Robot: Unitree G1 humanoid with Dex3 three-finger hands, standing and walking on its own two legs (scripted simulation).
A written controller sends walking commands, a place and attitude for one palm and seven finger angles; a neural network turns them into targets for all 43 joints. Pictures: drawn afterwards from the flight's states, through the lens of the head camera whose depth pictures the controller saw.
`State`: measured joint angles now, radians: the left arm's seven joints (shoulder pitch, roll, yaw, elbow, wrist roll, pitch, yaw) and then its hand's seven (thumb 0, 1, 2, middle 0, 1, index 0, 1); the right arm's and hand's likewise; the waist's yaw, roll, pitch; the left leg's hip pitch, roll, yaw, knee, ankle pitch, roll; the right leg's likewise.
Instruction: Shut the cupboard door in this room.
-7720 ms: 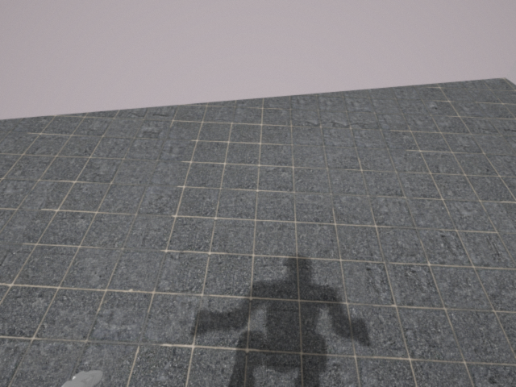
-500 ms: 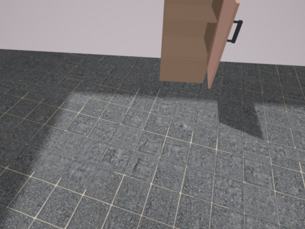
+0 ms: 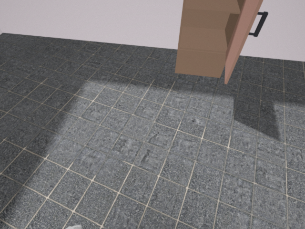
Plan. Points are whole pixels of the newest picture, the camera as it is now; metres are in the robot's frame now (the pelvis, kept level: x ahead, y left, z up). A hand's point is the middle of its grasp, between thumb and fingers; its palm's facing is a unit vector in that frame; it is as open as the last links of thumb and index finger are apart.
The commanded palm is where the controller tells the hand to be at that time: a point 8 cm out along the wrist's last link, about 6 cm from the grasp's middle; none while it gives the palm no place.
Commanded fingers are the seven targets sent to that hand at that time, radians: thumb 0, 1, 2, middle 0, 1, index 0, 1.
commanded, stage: stand and wait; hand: left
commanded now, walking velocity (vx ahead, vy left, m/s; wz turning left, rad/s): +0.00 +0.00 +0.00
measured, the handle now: (256, 24) +1.14 -0.55 -0.04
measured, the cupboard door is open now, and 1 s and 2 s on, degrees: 84 84 84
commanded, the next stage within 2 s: turn or walk to find it in 0.10 s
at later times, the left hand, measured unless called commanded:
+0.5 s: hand out of the picture -0.03 +0.18 -0.18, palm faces +0.18 -0.95 -0.24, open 7.3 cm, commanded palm none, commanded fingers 0.00 0.90 0.90 -0.20 -0.30 -0.20 -0.30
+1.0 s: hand out of the picture -0.03 +0.15 -0.17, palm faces +0.15 -0.96 -0.22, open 7.3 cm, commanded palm none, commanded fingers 0.00 0.90 0.90 -0.20 -0.30 -0.20 -0.30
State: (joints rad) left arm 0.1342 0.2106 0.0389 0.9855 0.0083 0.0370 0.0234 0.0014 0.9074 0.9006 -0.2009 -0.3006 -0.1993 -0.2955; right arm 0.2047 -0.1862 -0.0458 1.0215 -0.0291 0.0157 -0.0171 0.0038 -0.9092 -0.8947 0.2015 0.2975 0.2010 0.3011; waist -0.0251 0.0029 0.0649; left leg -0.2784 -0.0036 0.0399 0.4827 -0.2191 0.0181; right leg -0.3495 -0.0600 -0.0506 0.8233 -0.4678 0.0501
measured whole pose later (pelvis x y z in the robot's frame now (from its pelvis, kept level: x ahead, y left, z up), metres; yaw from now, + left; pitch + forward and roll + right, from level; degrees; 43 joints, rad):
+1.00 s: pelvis -0.01 -0.03 +0.00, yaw +8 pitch -1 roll +1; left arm 0.25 0.16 -0.01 1.12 0.01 0.00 0.03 0.01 0.92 0.90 -0.20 -0.30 -0.20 -0.30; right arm 0.21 -0.18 -0.02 1.12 -0.01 0.00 -0.02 -0.01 -0.93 -0.89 0.20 0.30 0.20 0.30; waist 0.00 0.02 0.02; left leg -0.16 0.03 0.07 0.43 -0.25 -0.02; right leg -0.17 -0.04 -0.06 0.48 -0.29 0.00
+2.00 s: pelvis -0.03 -0.06 +0.00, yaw +31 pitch +1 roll +2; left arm 0.26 0.20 0.02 0.96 0.03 0.01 0.02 0.00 0.90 0.90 -0.21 -0.30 -0.20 -0.30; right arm 0.11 -0.27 -0.07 0.96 -0.01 0.08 0.01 0.01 -0.91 -0.90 0.20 0.30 0.20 0.30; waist 0.03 0.00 0.10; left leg -0.37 0.02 0.03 0.84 -0.44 -0.06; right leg -0.19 -0.10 -0.19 0.53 -0.34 -0.02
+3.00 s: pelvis -0.08 -0.05 +0.00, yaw +48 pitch +0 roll +0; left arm 0.17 0.26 0.06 0.97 0.01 0.06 0.01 0.00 0.91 0.90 -0.20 -0.30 -0.20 -0.30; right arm 0.19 -0.18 -0.04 0.97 -0.02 0.02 0.00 0.00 -0.91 -0.89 0.20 0.30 0.20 0.30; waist -0.01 -0.02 0.08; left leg -0.26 0.00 0.04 0.49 -0.24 0.03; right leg -0.45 -0.08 -0.05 1.03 -0.44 0.08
